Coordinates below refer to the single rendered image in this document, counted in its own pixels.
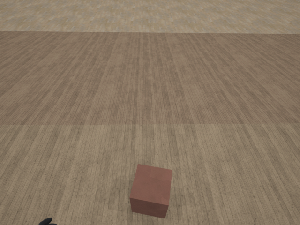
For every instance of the carton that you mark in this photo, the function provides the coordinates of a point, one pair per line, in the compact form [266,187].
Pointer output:
[150,191]

